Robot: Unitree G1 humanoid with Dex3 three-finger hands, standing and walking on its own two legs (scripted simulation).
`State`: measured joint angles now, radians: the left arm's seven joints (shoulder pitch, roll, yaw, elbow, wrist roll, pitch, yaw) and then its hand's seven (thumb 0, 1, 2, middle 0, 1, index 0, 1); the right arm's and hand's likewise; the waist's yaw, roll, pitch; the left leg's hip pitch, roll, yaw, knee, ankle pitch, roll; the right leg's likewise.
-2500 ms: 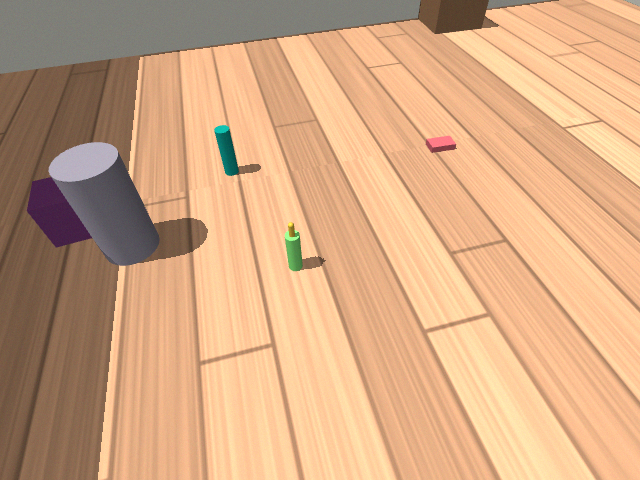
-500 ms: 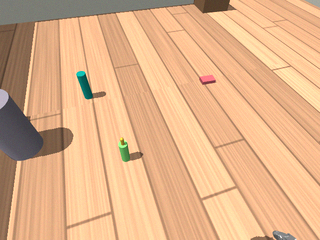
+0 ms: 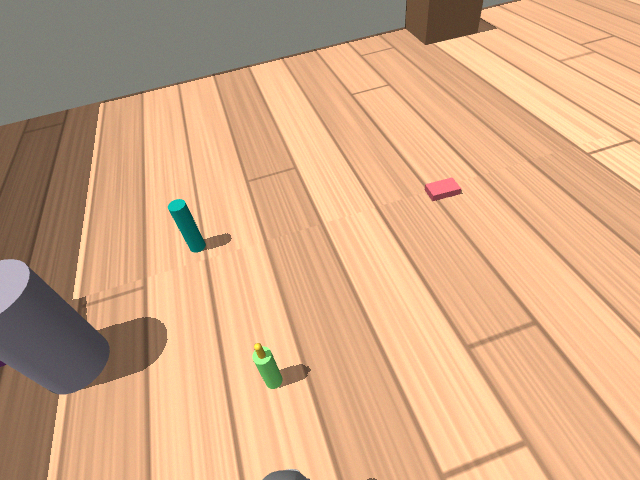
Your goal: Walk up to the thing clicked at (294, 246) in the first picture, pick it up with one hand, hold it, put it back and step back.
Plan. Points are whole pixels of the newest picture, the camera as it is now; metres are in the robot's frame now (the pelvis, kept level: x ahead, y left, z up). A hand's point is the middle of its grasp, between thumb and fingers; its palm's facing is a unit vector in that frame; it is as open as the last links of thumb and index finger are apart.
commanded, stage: walk up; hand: left
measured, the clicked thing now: (266, 364) +0.57 +0.28 -0.64
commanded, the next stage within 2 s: stand in 1.92 s
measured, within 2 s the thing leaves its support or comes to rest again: neither
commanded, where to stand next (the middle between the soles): +0.23 +0.06 m, yaw +1 degrees
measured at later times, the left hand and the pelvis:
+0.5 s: hand (123, 460) +0.20 +0.35 -0.15, palm faces -0.05 -0.93 -0.36, open 7.4 cm; pelvis +0.12 +0.08 +0.00, yaw +0 degrees
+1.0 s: hand (157, 431) +0.24 +0.30 -0.14, palm faces -0.05 -0.95 -0.31, open 7.4 cm; pelvis +0.13 +0.06 +0.01, yaw -1 degrees
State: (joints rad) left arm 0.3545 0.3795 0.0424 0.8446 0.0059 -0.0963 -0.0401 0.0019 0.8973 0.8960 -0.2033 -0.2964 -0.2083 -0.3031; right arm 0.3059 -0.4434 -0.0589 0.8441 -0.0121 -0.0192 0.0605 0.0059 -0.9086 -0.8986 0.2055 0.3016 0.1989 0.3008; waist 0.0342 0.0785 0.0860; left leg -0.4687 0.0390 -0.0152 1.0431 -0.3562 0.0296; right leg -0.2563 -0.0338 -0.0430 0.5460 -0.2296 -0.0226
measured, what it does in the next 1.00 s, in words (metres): walks ahead: left foot, then right foot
